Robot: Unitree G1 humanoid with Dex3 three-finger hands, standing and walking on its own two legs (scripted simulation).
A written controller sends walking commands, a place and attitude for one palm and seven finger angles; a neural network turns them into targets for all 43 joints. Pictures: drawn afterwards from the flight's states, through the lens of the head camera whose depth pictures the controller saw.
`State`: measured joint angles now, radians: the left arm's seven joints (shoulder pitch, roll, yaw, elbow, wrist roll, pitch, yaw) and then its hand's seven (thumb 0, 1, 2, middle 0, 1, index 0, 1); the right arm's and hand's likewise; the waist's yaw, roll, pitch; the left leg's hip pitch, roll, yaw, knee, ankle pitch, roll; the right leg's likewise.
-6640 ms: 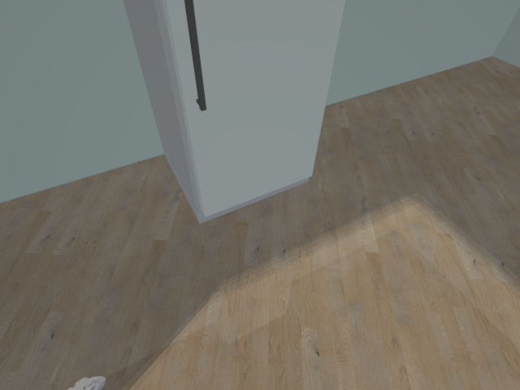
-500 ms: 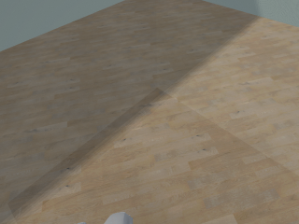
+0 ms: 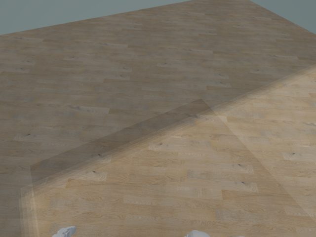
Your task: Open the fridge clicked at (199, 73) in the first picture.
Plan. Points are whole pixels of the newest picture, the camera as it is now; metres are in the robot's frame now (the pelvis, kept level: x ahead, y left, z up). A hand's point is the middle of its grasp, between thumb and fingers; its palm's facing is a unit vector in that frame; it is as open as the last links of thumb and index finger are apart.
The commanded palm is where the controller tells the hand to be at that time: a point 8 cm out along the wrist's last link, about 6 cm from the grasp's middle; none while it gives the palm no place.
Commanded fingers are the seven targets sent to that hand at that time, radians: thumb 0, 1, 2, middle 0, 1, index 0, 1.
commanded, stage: turn to face it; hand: left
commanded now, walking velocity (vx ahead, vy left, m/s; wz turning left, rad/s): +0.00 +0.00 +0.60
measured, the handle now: out of the picture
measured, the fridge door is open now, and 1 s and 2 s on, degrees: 0 0 0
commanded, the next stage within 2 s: none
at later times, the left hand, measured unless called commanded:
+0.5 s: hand out of the picture -0.01 +0.17 -0.16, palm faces +0.35 -0.91 -0.25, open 7.4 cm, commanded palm none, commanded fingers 0.00 0.90 0.90 -0.20 -0.30 -0.20 -0.30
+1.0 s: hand out of the picture -0.04 +0.25 -0.15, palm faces +0.59 -0.77 -0.26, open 7.4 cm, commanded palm none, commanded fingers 0.00 0.90 0.90 -0.20 -0.30 -0.20 -0.30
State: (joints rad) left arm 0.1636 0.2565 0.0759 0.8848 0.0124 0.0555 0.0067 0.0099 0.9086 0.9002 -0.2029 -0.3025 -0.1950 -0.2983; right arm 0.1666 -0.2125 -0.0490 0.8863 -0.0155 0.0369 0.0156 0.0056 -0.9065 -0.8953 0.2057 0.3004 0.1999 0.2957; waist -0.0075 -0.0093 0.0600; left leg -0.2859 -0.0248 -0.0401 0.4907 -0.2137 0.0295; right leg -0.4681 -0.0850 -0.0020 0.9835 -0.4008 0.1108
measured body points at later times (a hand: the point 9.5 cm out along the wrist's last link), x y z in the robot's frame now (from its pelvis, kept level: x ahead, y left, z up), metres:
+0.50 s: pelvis -0.01 -0.03 +0.00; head +0.03 -0.02 +0.44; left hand -0.03 +0.22 -0.14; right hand +0.15 -0.26 -0.15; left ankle -0.05 +0.10 -0.70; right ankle +0.01 -0.15 -0.74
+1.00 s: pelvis -0.01 +0.00 +0.00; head +0.01 +0.03 +0.45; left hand -0.07 +0.29 -0.13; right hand +0.18 -0.17 -0.13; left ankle -0.04 +0.09 -0.74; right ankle +0.07 -0.14 -0.68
